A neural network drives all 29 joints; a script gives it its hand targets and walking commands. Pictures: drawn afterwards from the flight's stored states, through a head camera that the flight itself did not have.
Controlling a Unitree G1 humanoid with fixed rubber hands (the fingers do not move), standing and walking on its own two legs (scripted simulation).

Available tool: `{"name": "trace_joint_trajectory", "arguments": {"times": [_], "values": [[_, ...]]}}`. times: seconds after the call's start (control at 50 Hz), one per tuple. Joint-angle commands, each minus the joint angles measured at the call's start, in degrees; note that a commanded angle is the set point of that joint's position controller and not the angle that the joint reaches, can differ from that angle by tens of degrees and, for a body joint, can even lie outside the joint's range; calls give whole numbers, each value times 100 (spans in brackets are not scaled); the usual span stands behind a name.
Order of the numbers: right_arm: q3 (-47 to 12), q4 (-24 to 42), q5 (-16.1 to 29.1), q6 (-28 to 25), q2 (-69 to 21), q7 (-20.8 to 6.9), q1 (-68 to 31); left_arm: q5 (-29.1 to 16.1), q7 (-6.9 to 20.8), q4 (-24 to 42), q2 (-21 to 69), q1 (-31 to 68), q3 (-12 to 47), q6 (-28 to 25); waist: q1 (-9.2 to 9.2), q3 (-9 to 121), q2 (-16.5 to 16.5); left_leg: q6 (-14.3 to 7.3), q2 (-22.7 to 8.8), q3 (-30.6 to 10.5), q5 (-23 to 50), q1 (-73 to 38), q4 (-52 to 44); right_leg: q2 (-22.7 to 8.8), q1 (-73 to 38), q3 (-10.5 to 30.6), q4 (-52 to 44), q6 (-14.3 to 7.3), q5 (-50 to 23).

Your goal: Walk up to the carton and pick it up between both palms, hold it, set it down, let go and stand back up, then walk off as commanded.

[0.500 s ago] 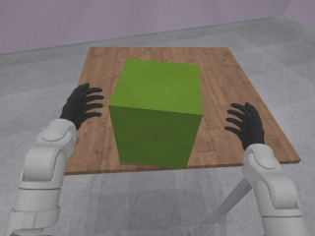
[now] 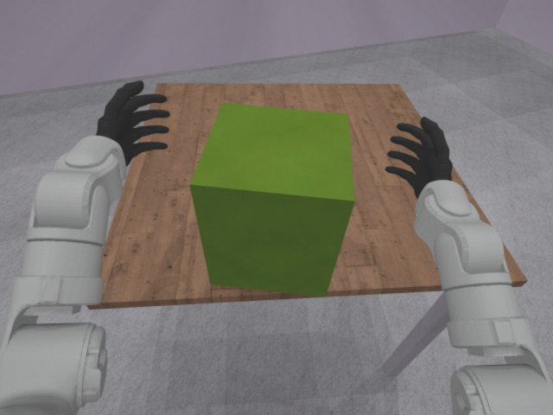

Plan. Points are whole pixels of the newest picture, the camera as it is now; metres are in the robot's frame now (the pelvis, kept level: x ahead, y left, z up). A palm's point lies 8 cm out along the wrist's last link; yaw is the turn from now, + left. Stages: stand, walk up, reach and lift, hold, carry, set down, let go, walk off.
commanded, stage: reach and lift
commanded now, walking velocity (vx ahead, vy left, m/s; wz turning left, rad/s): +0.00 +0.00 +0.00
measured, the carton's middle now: (275, 203) +0.46 +0.02 +0.05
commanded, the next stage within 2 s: none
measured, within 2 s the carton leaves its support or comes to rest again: neither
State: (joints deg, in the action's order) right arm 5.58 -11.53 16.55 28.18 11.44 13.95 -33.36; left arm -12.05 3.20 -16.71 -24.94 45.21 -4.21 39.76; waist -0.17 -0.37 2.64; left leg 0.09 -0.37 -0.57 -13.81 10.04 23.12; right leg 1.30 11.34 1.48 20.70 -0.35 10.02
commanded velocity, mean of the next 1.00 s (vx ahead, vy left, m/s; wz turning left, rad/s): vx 0.00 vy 0.00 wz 0.00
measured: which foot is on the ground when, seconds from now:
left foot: down 0.00-1.00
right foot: down 0.00-1.00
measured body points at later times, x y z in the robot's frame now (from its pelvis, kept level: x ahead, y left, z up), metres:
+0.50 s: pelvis +0.00 +0.00 +0.00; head +0.01 +0.02 +0.45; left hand +0.47 +0.22 +0.23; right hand +0.44 -0.18 +0.20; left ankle -0.02 +0.12 -0.75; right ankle +0.01 -0.12 -0.75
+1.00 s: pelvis +0.00 +0.00 +0.00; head +0.02 +0.02 +0.45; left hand +0.46 +0.20 +0.14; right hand +0.44 -0.20 +0.15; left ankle -0.02 +0.12 -0.75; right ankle +0.01 -0.12 -0.75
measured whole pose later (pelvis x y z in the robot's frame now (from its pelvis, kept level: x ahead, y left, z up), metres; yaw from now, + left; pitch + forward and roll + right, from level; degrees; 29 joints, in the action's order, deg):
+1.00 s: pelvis +0.00 +0.00 +0.00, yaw +0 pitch +1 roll -1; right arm 6.1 -56.2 14.9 6.6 12.1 10.2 -52.1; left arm -12.1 3.0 -66.7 -19.6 56.7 -2.6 1.4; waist -2.3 -0.4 2.7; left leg 0.1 -0.4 -0.6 -13.8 10.7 23.1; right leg 1.3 12.0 1.5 20.6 -0.3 10.0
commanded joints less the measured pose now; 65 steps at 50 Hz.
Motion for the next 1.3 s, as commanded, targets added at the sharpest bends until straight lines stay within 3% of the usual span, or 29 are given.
{"name": "trace_joint_trajectory", "arguments": {"times": [0.0, 0.02, 0.04, 0.06, 0.18, 0.26, 0.28, 0.3, 0.4, 0.42, 0.44, 0.46, 0.48, 0.56, 0.6, 0.62, 0.64, 0.68, 0.7, 0.74, 0.8, 0.82, 0.94, 0.96, 1.0, 1.04, 1.12, 1.2, 1.28], "values": [[461, -533, 201, -245, 1529, -135, -3839, -167, -30, -680, -1091, 3329, -375, -461, -850, 2846, -633, 145, 120, 28, 1981, 271, -293, -19, -2116, -5, 100, 32, -3120], [480, -431, 198, -280, 1637, -144, -3926, -118, -39, -581, -1273, 3404, -429, -484, -900, 3040, -492, 143, 112, 10, 2142, 156, -234, 11, -2283, -58, 148, 76, -3391], [474, -735, 139, -272, 1592, -147, -4070, -173, -27, -972, -1129, 3531, -339, -480, -978, 2807, -496, 124, 125, 14, 1885, 228, -268, -12, -2138, -46, 90, 108, -3241], [389, -788, 179, -270, 1469, -153, -4088, -244, -15, -1181, -1155, 3497, -324, -567, -882, 2815, -335, 58, 150, 32, 1727, 443, -308, -55, -2281, -19, 88, 107, -3239], [377, -1766, 32, -364, 1449, -251, -4887, -208, -64, -2085, -1144, 4359, 13, -866, -982, 2932, -555, 123, 47, -72, 1719, 312, -278, -31, -1958, -101, 126, 49, -3057], [581, -1700, -9, -551, 1530, -244, -5318, -337, -175, -1934, -1146, 4755, 208, -1074, -1028, 3592, -765, 255, 38, -97, 2203, 34, -77, 38, -1823, -191, 129, 41, -3221], [429, -2112, -31, -542, 1435, -287, -5343, -321, -193, -2412, -1080, 4764, 194, -1141, -926, 3406, -647, 210, 32, -69, 2075, 77, -64, 36, -1609, -177, 92, 29, -2991], [541, -2206, -111, -603, 1444, -259, -5360, -270, -189, -2574, -1084, 4811, 228, -1187, -1027, 3436, -618, 221, 49, -54, 2112, 108, -41, 29, -1628, -189, 101, 44, -3205], [336, -3037, -226, -773, 1127, -255, -5025, -240, -93, -3445, -777, 4510, 389, -1550, -1018, 3093, -581, 213, 45, -32, 2016, 169, -96, 34, -1691, -195, 34, 31, -3196], [445, -3184, -275, -838, 1111, -227, -4847, -295, -74, -3568, -616, 4351, 532, -1653, -1146, 3012, -655, 259, 53, -45, 1965, 89, -116, 62, -1589, -250, -37, 8, -3040], [250, -3241, -255, -882, 936, -243, -4874, -226, -54, -3821, -670, 4330, 454, -1777, -994, 2958, -552, 200, 89, 12, 1862, 218, -106, 14, -1585, -198, -14, 33, -3115], [363, -3255, -269, -972, 981, -220, -4805, -189, -55, -3721, -510, 4274, 505, -1871, -1053, 3029, -631, 259, 67, -34, 2038, 32, -91, 49, -1594, -239, -39, 0, -3078], [194, -3331, -293, -1050, 862, -222, -4721, -159, -27, -4017, -544, 4150, 447, -1961, -956, 2914, -522, 213, 90, 45, 2007, 121, -63, 23, -1637, -217, -39, 47, -3094], [255, -2549, -302, -1533, 741, -167, -4810, -323, -103, -3296, -455, 4252, 632, -2500, -956, 3682, -566, 297, 117, 33, 2602, -133, 76, 33, -1554, -306, 56, 79, -3487], [219, -3180, -393, -1671, 617, -208, -4598, -278, -72, -3752, -327, 4174, 684, -2731, -994, 3445, -604, 317, 111, 23, 2565, -130, 81, 7, -1332, -334, 51, 74, -3274], [150, -3293, -368, -1705, 550, -225, -4476, -248, -71, -3815, -391, 4080, 523, -2838, -859, 3467, -457, 275, 117, 51, 2596, 5, 96, 7, -1315, -311, 37, 81, -3336], [203, -3889, -452, -1706, 526, -245, -4323, -140, -33, -4265, -301, 4067, 551, -2978, -936, 3073, -460, 244, 84, -2, 2369, 29, -28, -16, -1207, -315, -37, 57, -2941], [118, -4029, -462, -1805, 526, -296, -4259, -96, -41, -4403, -304, 3918, 505, -3145, -804, 2957, -532, 223, 67, 51, 2106, 93, -110, -15, -1004, -299, -134, 33, -2598], [195, -4324, -529, -1806, 507, -307, -4118, -61, -33, -4514, -276, 3888, 563, -3242, -874, 2803, -590, 195, 44, 30, 1920, 74, -175, -34, -944, -297, -155, -7, -2376], [79, -4095, -443, -2012, 461, -345, -4247, -171, -106, -4052, -75, 4053, 635, -3488, -821, 3040, -720, 273, -18, -2, 2286, -207, -97, 18, -634, -364, -155, -25, -2254], [143, -3908, -499, -2317, 467, -361, -4303, -250, -163, -4133, -93, 4069, 731, -3822, -792, 3302, -728, 312, 9, 32, 2439, -85, 102, 19, -486, -350, -115, -3, -2364], [21, -3947, -473, -2374, 387, -375, -4269, -217, -169, -4395, -114, 3965, 678, -3895, -702, 3302, -609, 249, 21, 18, 2350, 79, 95, -7, -492, -318, -80, 29, -2413], [-81, -4563, -502, -2549, 182, -440, -4031, -68, -119, -5348, -53, 3657, 557, -4305, -641, 2776, -387, 36, -9, 24, 1383, 824, -91, -126, -486, -202, -10, 41, -1859], [-71, -4648, -573, -2598, 89, -471, -3823, -27, -101, -5260, 110, 3578, 576, -4362, -708, 2876, -460, 45, -24, 16, 1567, 794, -123, -113, -538, -222, 25, 34, -2025], [-161, -4717, -541, -2673, 78, -480, -3699, 77, -112, -5300, 54, 3488, 432, -4490, -596, 2873, -409, 24, -6, 14, 1674, 786, -65, -119, -530, -155, 38, 57, -2190], [-110, -4600, -539, -2808, 57, -497, -3879, -33, -150, -4978, 180, 3747, 594, -4699, -697, 3364, -636, 95, -13, -21, 1915, 689, -25, -103, -372, -242, 99, 27, -2106], [-70, -4477, -597, -3051, 21, -461, -3918, -4, -203, -5021, 94, 3811, 481, -4941, -681, 3842, -588, 145, 47, 28, 2214, 849, 236, -135, -453, -174, 285, 70, -2801], [88, -4439, -662, -3335, 158, -450, -3911, 34, -296, -4574, 347, 3873, 575, -5069, -774, 4631, -981, 403, 27, -20, 3112, 253, 507, -10, -141, -335, 314, 8, -3023], [127, -4520, -711, -3469, 77, -400, -3830, 286, -325, -4400, 576, 3743, 486, -5028, -820, 4929, -1048, 468, 51, 13, 3495, -13, 670, 38, -68, -362, 289, 30, -3349]]}}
